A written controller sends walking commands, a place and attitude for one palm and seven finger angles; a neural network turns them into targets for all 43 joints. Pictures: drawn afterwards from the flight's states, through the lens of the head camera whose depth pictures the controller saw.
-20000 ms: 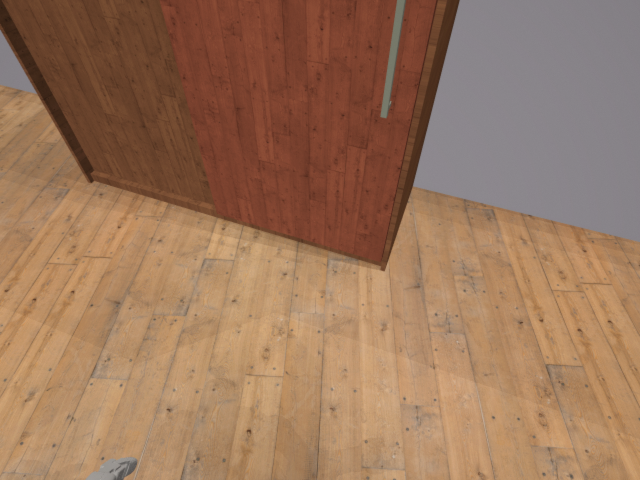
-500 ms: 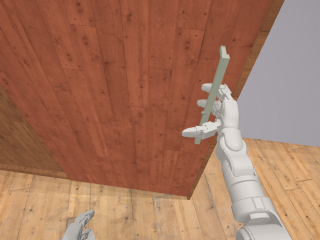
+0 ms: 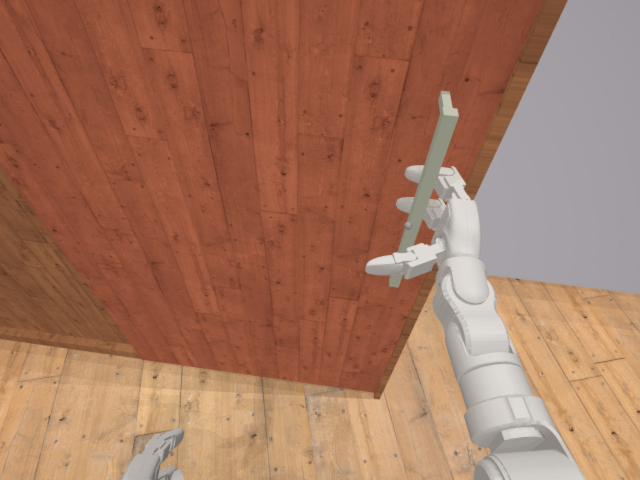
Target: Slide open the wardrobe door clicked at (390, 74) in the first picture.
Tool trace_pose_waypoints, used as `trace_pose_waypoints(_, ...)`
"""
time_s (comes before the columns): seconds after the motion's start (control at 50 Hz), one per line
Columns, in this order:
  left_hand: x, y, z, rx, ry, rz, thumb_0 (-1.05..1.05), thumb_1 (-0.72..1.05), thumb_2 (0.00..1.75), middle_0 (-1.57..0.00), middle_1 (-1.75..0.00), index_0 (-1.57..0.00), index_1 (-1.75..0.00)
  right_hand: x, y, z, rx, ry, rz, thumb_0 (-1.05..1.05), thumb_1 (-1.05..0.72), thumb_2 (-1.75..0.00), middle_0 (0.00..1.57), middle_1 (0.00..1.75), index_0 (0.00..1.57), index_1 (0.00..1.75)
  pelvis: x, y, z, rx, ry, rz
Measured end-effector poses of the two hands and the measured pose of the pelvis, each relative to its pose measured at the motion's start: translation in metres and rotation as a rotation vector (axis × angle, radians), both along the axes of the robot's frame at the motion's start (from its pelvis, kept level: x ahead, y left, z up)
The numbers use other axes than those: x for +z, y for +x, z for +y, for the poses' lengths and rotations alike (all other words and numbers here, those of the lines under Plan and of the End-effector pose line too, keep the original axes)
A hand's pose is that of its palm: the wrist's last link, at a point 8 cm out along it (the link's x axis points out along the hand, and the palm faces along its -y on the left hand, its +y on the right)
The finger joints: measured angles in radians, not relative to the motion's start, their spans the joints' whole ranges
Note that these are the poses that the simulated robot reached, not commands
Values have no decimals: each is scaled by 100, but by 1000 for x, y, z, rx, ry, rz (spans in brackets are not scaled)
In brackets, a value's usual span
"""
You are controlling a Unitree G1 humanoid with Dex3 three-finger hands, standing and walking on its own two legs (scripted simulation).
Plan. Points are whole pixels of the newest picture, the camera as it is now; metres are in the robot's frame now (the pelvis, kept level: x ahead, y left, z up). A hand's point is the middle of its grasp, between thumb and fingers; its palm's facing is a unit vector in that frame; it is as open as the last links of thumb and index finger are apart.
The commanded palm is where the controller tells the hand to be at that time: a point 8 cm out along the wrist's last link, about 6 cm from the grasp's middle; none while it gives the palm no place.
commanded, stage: slide the fingers in behind the handle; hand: right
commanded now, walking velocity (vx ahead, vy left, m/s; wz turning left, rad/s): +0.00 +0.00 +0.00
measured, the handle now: (415, 207) +0.46 -0.09 +0.10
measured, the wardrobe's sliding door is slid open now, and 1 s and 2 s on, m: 0.00 0.00 0.00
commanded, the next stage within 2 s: grip the handle and tug to test in 0.02 s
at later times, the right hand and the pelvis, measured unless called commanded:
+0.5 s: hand (403, 222) +0.41 -0.06 +0.12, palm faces +0.00 +1.00 +0.01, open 10.5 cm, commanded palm +0.37 -0.12 +0.12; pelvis +0.00 +0.00 +0.00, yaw +0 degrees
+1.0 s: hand (403, 223) +0.41 -0.06 +0.12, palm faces +0.01 +1.00 +0.01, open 5.4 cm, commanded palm +0.37 -0.12 +0.12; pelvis +0.01 +0.00 +0.00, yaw +0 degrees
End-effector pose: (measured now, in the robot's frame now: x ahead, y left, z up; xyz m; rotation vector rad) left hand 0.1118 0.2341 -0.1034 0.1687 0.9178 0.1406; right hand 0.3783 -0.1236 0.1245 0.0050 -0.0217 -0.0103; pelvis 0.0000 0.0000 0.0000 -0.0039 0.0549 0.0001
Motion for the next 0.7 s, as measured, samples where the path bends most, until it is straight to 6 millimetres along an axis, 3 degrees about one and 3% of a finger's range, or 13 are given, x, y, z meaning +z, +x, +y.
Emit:
trace_pose_waypoints(0.18, -1, 2, -4, -9, 2, 2, 1, 90, 90, -20, -30, -20, -30, -1, 3, 6, 7, -1, 20, -1, 49, -30, 30, 120, 28, 120, 0, -1, -2, -4, 0, 0)
trace_pose_waypoints(0.3, 0, 3, -6, -10, -3, 0, 1, 90, 90, -20, -30, -20, -30, -2, 4, 5, 1, 1, 15, -1, 39, -35, 31, 121, 30, 122, 0, 0, -3, -1, 0, 3)
trace_pose_waypoints(0.7, 1, 6, -5, 2, -6, 6, 1, 90, 90, -20, -30, -20, -30, -2, 5, 3, 3, 3, 18, 0, -46, -71, 38, 132, 37, 132, 1, 6, -3, 6, 2, 5)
